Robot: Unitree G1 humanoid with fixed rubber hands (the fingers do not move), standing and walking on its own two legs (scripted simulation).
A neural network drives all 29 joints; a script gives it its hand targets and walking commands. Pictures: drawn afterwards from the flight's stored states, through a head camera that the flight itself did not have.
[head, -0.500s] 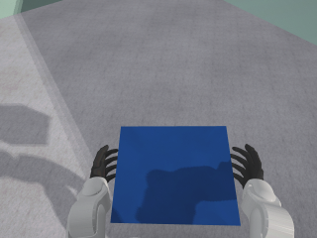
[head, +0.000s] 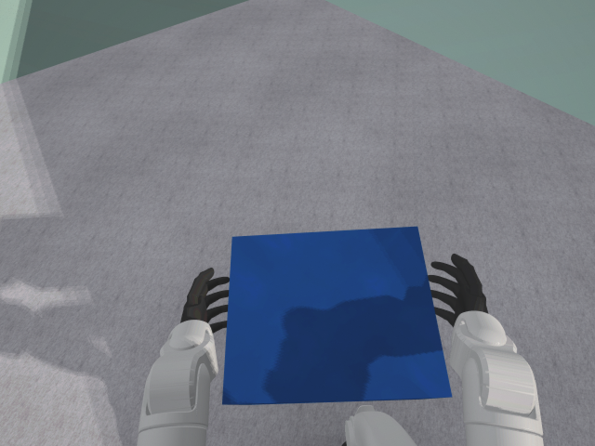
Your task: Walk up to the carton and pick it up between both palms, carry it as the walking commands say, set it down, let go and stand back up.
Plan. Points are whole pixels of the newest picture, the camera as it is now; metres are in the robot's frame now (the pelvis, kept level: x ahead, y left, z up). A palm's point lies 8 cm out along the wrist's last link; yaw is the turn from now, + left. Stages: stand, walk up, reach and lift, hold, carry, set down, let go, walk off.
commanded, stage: carry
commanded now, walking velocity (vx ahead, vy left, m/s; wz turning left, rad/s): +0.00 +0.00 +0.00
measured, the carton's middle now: (328, 320) +0.31 -0.02 -0.06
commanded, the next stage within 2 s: none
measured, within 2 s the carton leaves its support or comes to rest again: neither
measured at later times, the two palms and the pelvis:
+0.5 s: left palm (216, 204) +0.42 +0.13 +0.11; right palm (469, 180) +0.44 -0.21 +0.11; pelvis +0.15 -0.05 +0.05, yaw +3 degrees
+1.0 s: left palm (235, 182) +0.49 +0.12 +0.08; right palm (460, 177) +0.49 -0.23 +0.07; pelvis +0.21 -0.06 +0.05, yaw +0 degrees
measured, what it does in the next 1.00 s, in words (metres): walks ahead: left foot, then left foot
